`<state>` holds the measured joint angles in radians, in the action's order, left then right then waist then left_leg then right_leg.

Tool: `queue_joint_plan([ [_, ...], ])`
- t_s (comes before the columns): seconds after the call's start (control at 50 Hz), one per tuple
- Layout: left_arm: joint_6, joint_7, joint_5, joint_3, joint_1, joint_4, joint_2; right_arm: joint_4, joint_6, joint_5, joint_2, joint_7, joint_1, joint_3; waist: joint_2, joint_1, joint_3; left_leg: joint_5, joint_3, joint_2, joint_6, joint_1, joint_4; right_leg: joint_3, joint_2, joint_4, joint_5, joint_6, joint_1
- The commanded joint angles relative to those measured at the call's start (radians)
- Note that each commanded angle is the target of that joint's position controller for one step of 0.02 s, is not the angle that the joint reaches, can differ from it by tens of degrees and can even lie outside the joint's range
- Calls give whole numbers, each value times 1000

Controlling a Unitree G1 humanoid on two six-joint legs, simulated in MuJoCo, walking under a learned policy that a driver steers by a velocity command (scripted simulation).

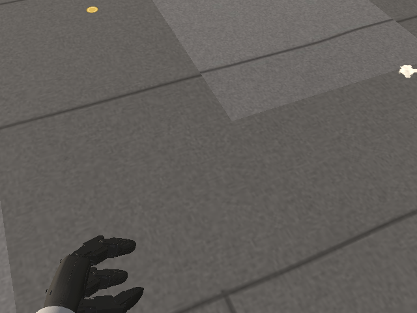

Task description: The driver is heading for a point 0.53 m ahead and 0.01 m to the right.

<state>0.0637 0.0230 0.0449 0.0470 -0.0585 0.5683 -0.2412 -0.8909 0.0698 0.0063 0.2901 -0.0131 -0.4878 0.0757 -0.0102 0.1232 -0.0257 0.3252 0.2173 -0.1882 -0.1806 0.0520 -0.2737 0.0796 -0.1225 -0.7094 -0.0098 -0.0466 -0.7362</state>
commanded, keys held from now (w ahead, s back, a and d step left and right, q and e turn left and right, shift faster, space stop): w+q+shift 0.16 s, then w+shift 0.14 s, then shift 0.70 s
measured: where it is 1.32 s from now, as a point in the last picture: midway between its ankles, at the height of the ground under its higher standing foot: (174, 251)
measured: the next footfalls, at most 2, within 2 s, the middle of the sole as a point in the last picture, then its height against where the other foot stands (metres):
right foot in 0.10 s outside the picture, level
left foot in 0.50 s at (141, 265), level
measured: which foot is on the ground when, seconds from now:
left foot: down 0.00-0.10, up 0.12-0.48, down 0.50-1.00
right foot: up 0.00-0.08, down 0.10-0.50, up 0.52-0.88, down 0.90-1.00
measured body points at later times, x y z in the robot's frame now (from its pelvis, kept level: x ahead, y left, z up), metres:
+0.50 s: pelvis +0.46 +0.02 -0.02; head +0.49 +0.04 +0.43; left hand +0.28 +0.25 -0.14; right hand +0.80 -0.07 -0.06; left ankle +0.60 +0.14 -0.73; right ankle +0.30 -0.17 -0.72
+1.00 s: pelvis +0.65 +0.05 +0.00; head +0.66 +0.05 +0.45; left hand +0.71 +0.34 -0.11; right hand +0.84 -0.15 -0.13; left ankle +0.60 +0.14 -0.73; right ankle +0.75 -0.05 -0.73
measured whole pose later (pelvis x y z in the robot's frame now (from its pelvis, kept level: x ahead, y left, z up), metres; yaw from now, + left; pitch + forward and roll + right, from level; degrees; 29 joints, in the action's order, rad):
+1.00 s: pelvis +0.65 +0.05 +0.00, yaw +22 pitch +1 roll +1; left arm 0.01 -0.02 0.02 -0.02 0.12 0.79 -0.23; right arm -0.87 0.03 -0.01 0.24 0.01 -0.20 0.02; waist -0.01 0.02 0.01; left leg 0.31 0.04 -0.06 -0.02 -0.25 -0.54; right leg 0.03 -0.03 -0.55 -0.21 -0.02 -0.36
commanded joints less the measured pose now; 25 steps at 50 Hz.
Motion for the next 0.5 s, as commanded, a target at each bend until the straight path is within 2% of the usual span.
queue_joint_plan([
  [0.02, 13, -8, -15, -24, -84, -87, -88, 53, 11, 1, 184, 5, 0, 50, 70, -15, -16, -732, 165, 177, -38, -175, 17, -102, 115, 160, 100, 23, 277],
  [0.04, 17, -16, -14, -34, -35, -76, -111, 62, 13, 1, 197, 9, 24, 54, 70, -43, 24, -841, 168, 174, -13, -159, -50, -95, 142, 204, 79, 33, 382],
  [0.06, 20, -27, -18, -54, 59, -51, -157, 69, 17, -3, 222, 10, 43, 60, 75, -89, 99, -945, 181, 177, 12, -143, -169, -80, 164, 200, 32, 43, 519],
  [0.08, 25, -41, -27, -79, 232, -11, -209, 84, 22, -9, 264, 7, 102, 68, 84, -199, 190, -951, 184, 170, 30, -176, -363, -59, 151, 193, -32, 52, 704],
  [0.1, 26, -61, -21, -110, 476, 52, -266, 107, 32, -19, 249, 4, 182, 64, 72, -333, 292, -843, 153, 139, 43, -297, -617, -18, 76, 143, -149, 67, 946],
  [0.12, 28, -77, 10, -130, 667, 97, -316, 145, 39, -30, 73, 8, 201, 19, -146, -354, 395, -22, 63, 73, 33, -489, -973, 220, -179, 141, -425, 77, 1160],
  [0.14, 24, -61, 35, -147, 516, 74, -389, 214, 30, 39, 26, 9, 31, -12, -472, -178, 516, 193, -37, 31, 62, -741, -1188, 840, -400, 390, -627, 195, 1245],
  [0.16, 15, -51, 25, -138, 383, 36, -251, 164, 7, -1, 118, 22, 111, -8, -234, -193, 350, 53, -72, 134, 52, -820, -1204, 769, -327, 439, -807, 204, 1085],
  [0.18, 12, -45, 13, -115, 336, 46, -163, 165, -2, -25, 137, 9, 192, -2, -113, -196, 206, -39, -102, 172, 61, -814, -1145, 564, -259, 433, -697, 198, 932],
  [0.2, 13, -40, 20, -109, 348, 80, -134, 169, -8, -38, 122, -6, 231, -4, -19, -186, 128, -57, -113, 197, 70, -792, -1115, 433, -219, 438, -509, 196, 819],
  [0.22, 20, -41, 18, -104, 394, 125, -121, 191, -15, -52, 91, -24, 278, -12, -3, -179, 80, -52, -104, 220, 70, -779, -1084, 324, -176, 448, -395, 186, 744],
  [0.24, 30, -35, 13, -99, 425, 166, -105, 213, -25, -52, 53, -37, 278, -25, -54, -152, 52, -40, -99, 231, 73, -774, -1066, 263, -164, 464, -325, 184, 690],
  [0.26, 43, -25, 0, -96, 450, 195, -88, 230, -33, -52, 29, -41, 298, -35, -66, -140, 36, -25, -93, 239, 73, -792, -1052, 223, -156, 482, -251, 183, 673],
  [0.3, 63, -12, -17, -96, 452, 222, -97, 270, -41, -56, 16, -49, 351, -50, -66, -113, -6, -50, -78, 247, 78, -841, -972, 133, -156, 541, -158, 181, 637],
  [0.32, 69, -10, -19, -96, 433, 225, -110, 293, -40, -57, 29, -51, 395, -53, -59, -102, -51, -87, -90, 237, 86, -848, -896, 62, -149, 564, 15, 180, 605],
  [0.34, 71, -8, -20, -96, 422, 228, -118, 306, -35, -59, 29, -50, 422, -59, -45, -97, -65, -134, -122, 225, 98, -809, -795, -26, -117, 567, 198, 172, 569],
  [0.36, 75, -3, -21, -97, 377, 223, -134, 320, -23, -57, 17, -57, 436, -72, -60, -73, -86, -218, -160, 227, 104, -704, -605, -110, -87, 569, 339, 156, 503],
  [0.38, 78, 0, -29, -96, 379, 232, -136, 312, -14, -54, 11, -67, 465, -79, -39, -87, -87, -307, -240, 191, 107, -575, -467, -183, -42, 584, 424, 136, 454],
  [0.4, 82, 3, -37, -101, 424, 251, -164, 302, -7, -53, 0, -75, 475, -83, -46, -104, -65, -384, -289, 153, 105, -454, -412, -194, -42, 595, 457, 134, 441],
  [0.42, 80, 2, -41, -109, 440, 262, -201, 285, -5, -53, 13, -76, 449, -80, -67, -92, -42, -404, -296, 130, 99, -382, -370, -201, -47, 567, 506, 130, 474],
  [0.44, 79, -30, -94, -144, 410, 233, -319, 298, 12, 22, 71, -57, 430, -46, -116, -55, 40, -367, -247, 123, 92, -347, -378, -178, -71, 463, 679, 133, 584],
  [0.46, 70, -46, -103, -145, 387, 235, -327, 281, 15, 16, 110, -48, 366, -34, -116, -2, 93, -367, -234, 117, 73, -297, -324, -186, -80, 352, 774, 111, 645],
  [0.48, 57, -54, -98, -139, 382, 236, -307, 242, 12, -2, 131, -38, 256, -17, -102, 53, 146, -471, -225, 121, 47, -166, -235, -197, -68, 191, 778, 88, 649],
  [0.5, 51, -59, -87, -130, 402, 229, -273, 211, 0, -19, 174, -19, 171, 3, -74, 81, 184, -634, -172, 167, 27, -9, -190, -205, -23, -31, 628, 52, 562],
])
